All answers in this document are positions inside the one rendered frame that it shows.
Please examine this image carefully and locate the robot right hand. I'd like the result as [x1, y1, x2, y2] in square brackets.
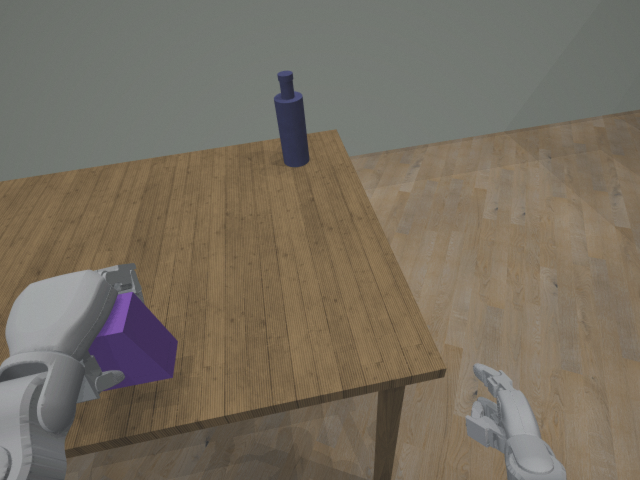
[466, 363, 542, 454]

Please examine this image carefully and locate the right robot forearm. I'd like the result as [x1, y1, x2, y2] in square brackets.
[504, 434, 567, 480]

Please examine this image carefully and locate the left robot forearm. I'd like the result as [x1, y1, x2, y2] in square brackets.
[0, 350, 85, 480]

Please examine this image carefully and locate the robot left hand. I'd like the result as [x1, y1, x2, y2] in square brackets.
[5, 263, 144, 404]

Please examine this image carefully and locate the sponge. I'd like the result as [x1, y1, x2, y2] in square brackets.
[88, 292, 178, 392]

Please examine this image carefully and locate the table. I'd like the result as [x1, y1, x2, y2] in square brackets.
[0, 129, 447, 480]

